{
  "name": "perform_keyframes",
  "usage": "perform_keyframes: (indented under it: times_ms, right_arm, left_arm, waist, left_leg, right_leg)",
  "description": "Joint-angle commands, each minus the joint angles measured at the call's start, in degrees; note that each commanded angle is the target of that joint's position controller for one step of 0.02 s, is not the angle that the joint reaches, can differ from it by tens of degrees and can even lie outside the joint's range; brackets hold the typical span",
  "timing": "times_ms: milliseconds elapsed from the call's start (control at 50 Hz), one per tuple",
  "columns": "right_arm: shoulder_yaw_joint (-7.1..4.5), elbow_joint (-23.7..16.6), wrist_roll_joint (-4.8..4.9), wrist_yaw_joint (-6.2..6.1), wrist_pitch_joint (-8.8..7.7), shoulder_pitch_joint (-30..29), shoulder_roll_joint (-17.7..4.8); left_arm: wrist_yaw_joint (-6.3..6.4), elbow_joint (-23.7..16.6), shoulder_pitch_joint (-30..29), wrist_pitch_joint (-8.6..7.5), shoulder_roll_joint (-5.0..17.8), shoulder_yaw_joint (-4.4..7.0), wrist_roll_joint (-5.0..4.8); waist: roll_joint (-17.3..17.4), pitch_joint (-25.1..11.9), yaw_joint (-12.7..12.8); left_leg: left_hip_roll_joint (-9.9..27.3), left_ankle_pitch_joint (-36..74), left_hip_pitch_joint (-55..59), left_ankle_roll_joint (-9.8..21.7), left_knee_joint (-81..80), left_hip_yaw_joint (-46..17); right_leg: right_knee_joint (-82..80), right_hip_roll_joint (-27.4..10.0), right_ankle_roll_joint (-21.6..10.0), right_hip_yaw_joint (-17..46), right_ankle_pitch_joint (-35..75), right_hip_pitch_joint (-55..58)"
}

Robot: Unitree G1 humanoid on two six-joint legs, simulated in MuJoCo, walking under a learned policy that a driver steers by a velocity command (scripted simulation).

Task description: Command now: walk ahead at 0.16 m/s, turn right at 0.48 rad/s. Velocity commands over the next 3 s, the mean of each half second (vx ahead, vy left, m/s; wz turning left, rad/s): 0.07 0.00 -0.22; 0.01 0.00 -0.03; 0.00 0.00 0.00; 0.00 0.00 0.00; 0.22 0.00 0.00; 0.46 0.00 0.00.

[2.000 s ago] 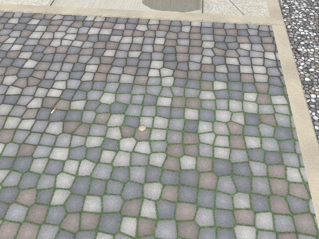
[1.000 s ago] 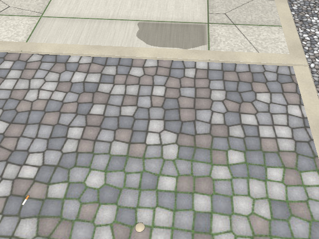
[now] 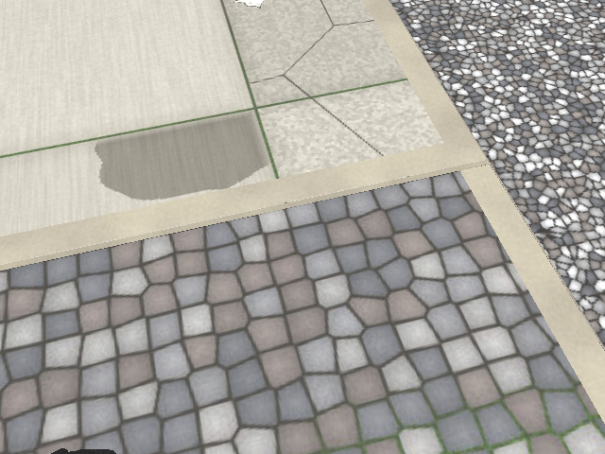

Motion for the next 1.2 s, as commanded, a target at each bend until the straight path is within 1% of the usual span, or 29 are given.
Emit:
perform_keyframes:
  times_ms: [20,40,60,80,100,120,160,200,260,300,320,340,360,380,400,420,440,460,480,500,520,560,620,680,780,920,1200]
  right_arm:
    - [-0.91,-5.9,1.48,0.53,-1.43,-0.2,-7.6]
    - [-0.89,-5.0,0.58,-0.29,-0.89,-0.8,-7.1]
    - [-1.2,-4.9,0.03,-0.84,-0.04,-0.7,-7.8]
    - [-1.42,-4.7,0.04,-0.97,0.83,0.1,-7.9]
    - [-1.34,-4.4,-0.04,-1.14,1.35,1.2,-7.1]
    - [-1.11,-4.1,-0.14,-1.36,1.65,1.9,-6.1]
    - [-0.74,-4.1,-0.39,-1.76,2.02,1.2,-5.0]
    - [-0.49,-4.0,-0.33,-1.83,2.47,0.0,-4.5]
    - [-0.39,-4.1,0.09,-1.69,2.91,-2.6,-4.6]
    - [-0.38,-4.1,0.11,-1.49,2.67,-3.5,-4.7]
    - [-0.36,-4.0,0.08,-1.3,2.4,-3.4,-4.5]
    - [-0.27,-3.5,-0.08,-1.02,2.05,-2.4,-4.0]
    - [-0.08,-3.0,-0.55,-0.66,1.69,-1.3,-3.5]
    - [-0.14,-3.0,-1.35,-0.47,1.35,-0.8,-5.0]
    - [-0.87,-3.4,-1.67,-0.58,1.31,-1.1,-9.3]
    - [-0.81,-2.2,-1.34,-0.42,1.48,-3.2,-8.3]
    - [-0.07,-2.8,-1.14,-0.06,1.26,-4.9,-4.7]
    - [0.22,-2.6,-1.32,0.11,0.92,-5.0,-4.1]
    - [0.21,-2.5,-1.35,0.22,0.51,-4.9,-4.8]
    - [0.21,-2.0,-1.11,0.2,0.09,-4.4,-4.9]
    - [0.31,-1.4,-0.9,0.04,-0.16,-3.4,-4.8]
    - [0.4,-0.4,-0.53,-0.28,-0.15,-1.9,-4.6]
    - [0.56,0.5,-0.45,-0.56,0.19,-1.6,-4.3]
    - [0.71,1.4,-0.38,-0.54,0.47,-2.0,-4.1]
    - [0.9,3.2,-0.31,-0.36,0.74,-2.6,-3.7]
    - [1.09,5.6,-0.31,-0.41,1.07,-2.7,-3.5]
    - [1.67,9.0,-0.4,-0.87,1.32,-0.5,-3.0]
  left_arm:
    - [0.4,-3.5,7.8,-0.9,9.6,2.59,-0.51]
    - [0.72,-3.4,5.2,-0.92,7.5,1.93,-0.92]
    - [1.14,-3.4,3.5,-0.79,6.3,1.45,-0.61]
    - [1.31,-3.4,3.0,-0.69,6.2,1.25,0.29]
    - [1.38,-3.3,2.8,-0.82,6.5,1.28,0.81]
    - [1.53,-3.0,2.8,-1.01,6.9,1.32,0.93]
    - [2.03,-2.4,2.8,-0.97,7.3,1.4,0.76]
    - [2.51,-2.0,2.1,-0.41,7.1,1.19,0.63]
    - [2.7,-1.2,1.3,0.28,6.2,0.64,0.98]
    - [2.54,-0.2,1.7,0.55,5.6,0.25,1.06]
    - [2.46,0.2,1.8,0.67,5.1,-0.04,0.98]
    - [2.43,0.6,1.4,0.82,4.3,-0.47,0.73]
    - [2.4,1.2,2.0,0.89,3.2,-0.99,0.46]
    - [2.35,2.2,4.5,0.63,1.9,-1.53,0.78]
    - [2.19,2.7,7.6,0.22,1.8,-1.44,1.53]
    - [2.16,2.6,8.2,0.07,0.5,-1.48,1.18]
    - [2.21,2.5,4.5,0.23,2.1,-1.36,1.54]
    - [2.36,2.2,2.4,0.65,3.1,-0.92,1.11]
    - [2.61,2.5,2.1,1.21,3.3,-0.8,0.87]
    - [2.72,2.7,2.5,1.59,3.4,-0.78,0.98]
    - [2.72,3.1,2.7,1.66,3.1,-0.79,0.94]
    - [2.74,3.9,2.8,1.39,2.6,-0.8,0.7]
    - [2.82,5.3,2.9,1.13,2.1,-0.7,0.44]
    - [3.04,6.7,3.0,1.22,2.1,-0.59,0.31]
    - [3.49,9.4,3.1,1.4,2.5,-0.47,0.17]
    - [3.92,13.1,2.6,1.43,2.9,-0.55,0.01]
    - [4.2,19.5,2.4,1.39,2.5,-1.11,-0.1]
  waist:
    - [-1.9,-20.4,4.9]
    - [1.7,-15.6,3.3]
    - [0.4,-13.5,1.9]
    - [-1.3,-12.9,0.7]
    - [-2.1,-12.9,0.1]
    - [-2.5,-13.1,-0.2]
    - [-3.0,-13.7,0.0]
    - [-4.0,-14.0,0.5]
    - [-5.6,-11.5,1.8]
    - [-6.2,-9.8,2.5]
    - [-6.1,-9.3,2.3]
    - [-5.6,-9.1,1.3]
    - [-4.7,-8.8,0.4]
    - [-2.6,-9.0,0.8]
    - [4.4,-9.1,3.8]
    - [11.3,-8.8,6.0]
    - [9.7,-7.6,4.2]
    - [8.5,-6.8,3.3]
    - [7.5,-6.0,2.9]
    - [6.8,-5.8,2.7]
    - [5.7,-5.9,2.5]
    - [3.6,-6.5,1.7]
    - [2.0,-7.1,1.2]
    - [0.9,-7.0,1.1]
    - [0.5,-6.4,1.2]
    - [0.8,-5.5,1.3]
    - [0.9,-3.9,1.4]
  left_leg:
    - [-1.0,0.9,-27.0,0.7,20.1,-10.1]
    - [1.5,4.5,-25.9,0.5,15.9,-9.8]
    - [2.6,6.7,-22.3,0.5,12.5,-10.2]
    - [2.7,7.7,-18.3,0.7,10.8,-10.0]
    - [2.2,8.4,-16.1,0.4,8.7,-9.4]
    - [1.9,8.9,-14.9,0.1,5.9,-9.0]
    - [1.8,11.0,-14.2,-0.7,-0.1,-8.8]
    - [2.0,14.5,-12.5,-1.1,-5.5,-8.9]
    - [1.8,17.4,-9.2,-1.2,-12.9,-8.6]
    - [1.3,16.6,-7.6,-0.9,-17.7,-8.2]
    - [1.0,16.7,-6.3,-0.5,-21.0,-7.8]
    - [0.5,19.3,-3.3,0.2,-26.5,-6.9]
    - [0.1,24.1,0.6,1.2,-33.5,-6.4]
    - [3.3,29.5,4.4,2.6,-36.4,-9.9]
    - [9.0,37.2,5.8,5.0,-35.8,-14.8]
    - [9.3,27.0,-0.8,7.5,-36.6,-15.7]
    - [6.9,18.4,-5.1,6.7,-38.2,-14.8]
    - [5.2,16.1,-6.5,5.1,-38.4,-13.1]
    - [4.0,17.2,-6.3,4.0,-37.8,-11.7]
    - [3.5,18.6,-5.4,3.6,-37.2,-11.1]
    - [3.1,20.5,-4.3,3.5,-36.3,-10.5]
    - [2.6,23.9,-2.2,3.5,-34.9,-9.9]
    - [2.1,26.6,-0.6,3.9,-34.1,-9.4]
    - [1.7,27.6,0.0,4.0,-34.0,-9.1]
    - [1.0,28.2,0.5,4.0,-34.5,-8.6]
    - [0.3,27.4,1.0,4.0,-35.7,-8.0]
    - [-0.6,24.0,0.4,4.0,-37.2,-7.5]
  right_leg:
    - [-12.6,-19.4,-15.6,28.8,27.2,37.1]
    - [-13.7,-17.1,-12.9,24.5,24.0,29.5]
    - [-14.9,-15.8,-12.0,22.1,23.3,23.1]
    - [-16.2,-14.8,-11.4,20.5,22.9,18.3]
    - [-16.8,-14.2,-11.5,19.1,24.4,15.8]
    - [-17.0,-13.6,-11.5,17.3,26.1,14.6]
    - [-17.1,-12.9,-11.0,15.4,25.3,14.4]
    - [-17.9,-11.9,-9.9,14.5,17.1,13.9]
    - [-20.1,-10.9,-8.6,14.8,1.0,11.4]
    - [-19.8,-11.0,-8.1,16.0,-4.8,11.5]
    - [-19.0,-10.9,-7.6,16.5,-6.1,11.9]
    - [-17.6,-10.4,-6.5,16.4,-7.0,11.7]
    - [-16.3,-9.2,-4.5,15.9,-7.6,10.9]
    - [-14.4,-7.4,-1.6,15.1,-8.3,9.7]
    - [-9.7,-2.9,1.0,11.0,-11.7,7.9]
    - [-9.5,-0.1,2.9,6.3,-10.6,11.8]
    - [-9.1,-0.8,3.6,6.5,-7.2,16.1]
    - [-8.8,-1.2,3.1,6.8,-5.3,17.1]
    - [-8.9,-1.7,2.5,7.7,-4.0,17.0]
    - [-9.3,-2.1,2.0,8.4,-2.6,16.9]
    - [-9.6,-2.5,1.7,8.8,-1.3,16.8]
    - [-9.5,-2.6,1.7,8.8,1.6,16.7]
    - [-9.2,-2.6,2.2,8.7,4.7,17.3]
    - [-9.1,-2.7,2.5,8.7,6.3,18.2]
    - [-9.4,-3.0,2.8,8.7,7.6,19.6]
    - [-10.1,-3.0,3.1,8.4,7.2,20.3]
    - [-11.5,-2.6,3.7,7.4,3.4,19.9]
Next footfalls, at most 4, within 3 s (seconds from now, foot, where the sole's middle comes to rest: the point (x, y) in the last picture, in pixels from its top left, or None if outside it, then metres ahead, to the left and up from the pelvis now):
0.38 left None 0.15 0.17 -0.75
2.82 left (265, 374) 0.59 0.11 -0.75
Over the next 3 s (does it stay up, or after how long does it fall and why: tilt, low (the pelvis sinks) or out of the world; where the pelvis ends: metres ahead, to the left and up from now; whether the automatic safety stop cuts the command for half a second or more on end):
stays up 0.49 0.04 0.02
